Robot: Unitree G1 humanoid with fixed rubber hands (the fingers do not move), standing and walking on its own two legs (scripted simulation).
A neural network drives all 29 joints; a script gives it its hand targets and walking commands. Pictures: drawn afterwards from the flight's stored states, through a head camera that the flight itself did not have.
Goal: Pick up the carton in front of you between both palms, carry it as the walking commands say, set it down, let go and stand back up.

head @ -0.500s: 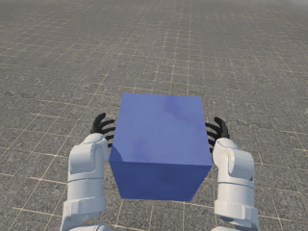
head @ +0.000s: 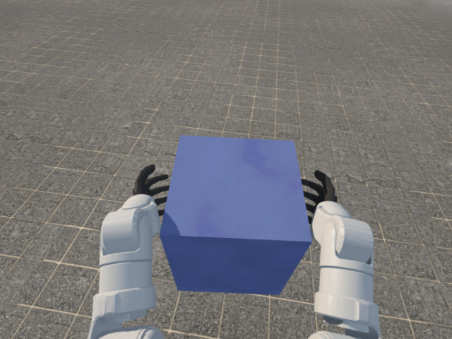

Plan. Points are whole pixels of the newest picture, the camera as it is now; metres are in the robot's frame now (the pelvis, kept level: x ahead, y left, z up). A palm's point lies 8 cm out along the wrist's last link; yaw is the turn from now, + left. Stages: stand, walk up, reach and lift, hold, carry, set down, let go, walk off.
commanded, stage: carry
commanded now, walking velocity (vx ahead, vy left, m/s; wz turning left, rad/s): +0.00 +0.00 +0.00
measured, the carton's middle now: (232, 220) +0.34 +0.00 +0.04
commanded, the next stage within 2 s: none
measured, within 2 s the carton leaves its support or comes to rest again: neither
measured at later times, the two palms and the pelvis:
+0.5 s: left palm (156, 194) +0.35 +0.14 +0.10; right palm (325, 202) +0.35 -0.17 +0.10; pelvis +0.03 -0.01 -0.01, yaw +0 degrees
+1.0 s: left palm (163, 138) +0.56 +0.18 +0.06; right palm (286, 147) +0.55 -0.13 +0.06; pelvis +0.24 +0.04 -0.01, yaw -2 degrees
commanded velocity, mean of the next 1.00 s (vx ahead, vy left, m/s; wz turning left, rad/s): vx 0.39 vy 0.00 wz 0.00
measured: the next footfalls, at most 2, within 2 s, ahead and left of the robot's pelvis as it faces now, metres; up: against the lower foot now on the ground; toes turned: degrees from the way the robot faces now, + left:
left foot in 0.86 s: +0.34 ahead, +0.09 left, +0.00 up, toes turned +5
right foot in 1.42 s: +0.67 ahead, -0.07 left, +0.00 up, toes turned -11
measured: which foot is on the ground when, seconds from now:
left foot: down 0.00-0.52, up 0.54-0.84, down 0.86-1.00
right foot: down 0.00-0.86, up 0.88-1.00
